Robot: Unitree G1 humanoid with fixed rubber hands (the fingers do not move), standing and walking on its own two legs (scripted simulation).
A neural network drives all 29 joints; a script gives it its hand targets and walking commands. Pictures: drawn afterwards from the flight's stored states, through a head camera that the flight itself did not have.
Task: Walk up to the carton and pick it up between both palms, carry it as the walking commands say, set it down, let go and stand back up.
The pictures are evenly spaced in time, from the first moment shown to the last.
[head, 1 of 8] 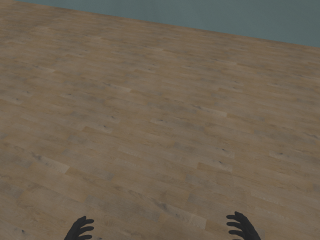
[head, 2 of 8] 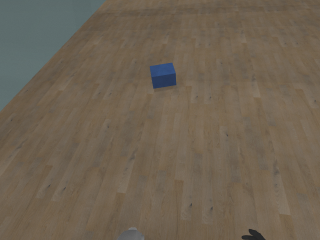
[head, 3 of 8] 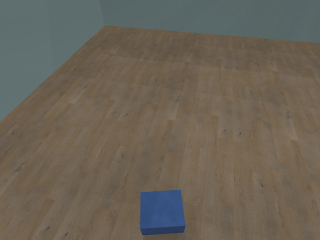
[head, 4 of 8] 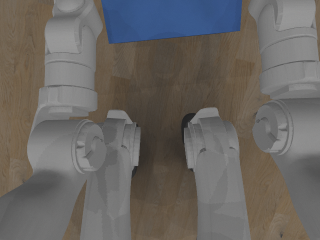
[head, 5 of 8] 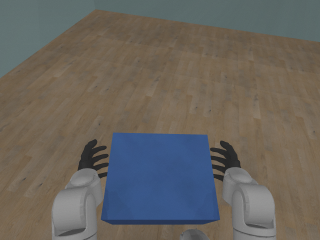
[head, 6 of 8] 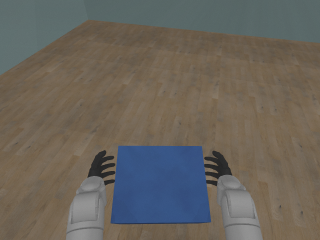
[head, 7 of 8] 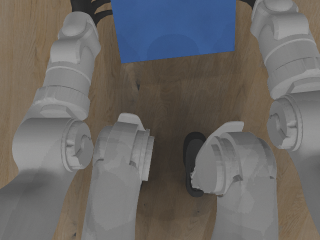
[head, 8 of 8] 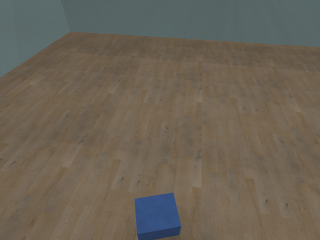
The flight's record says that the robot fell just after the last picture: no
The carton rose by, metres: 0.72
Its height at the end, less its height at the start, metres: +0.00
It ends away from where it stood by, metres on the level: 0.81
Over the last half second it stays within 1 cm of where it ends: yes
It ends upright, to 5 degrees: yes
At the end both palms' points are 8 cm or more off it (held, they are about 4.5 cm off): yes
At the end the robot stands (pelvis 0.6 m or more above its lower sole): yes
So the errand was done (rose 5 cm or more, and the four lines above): yes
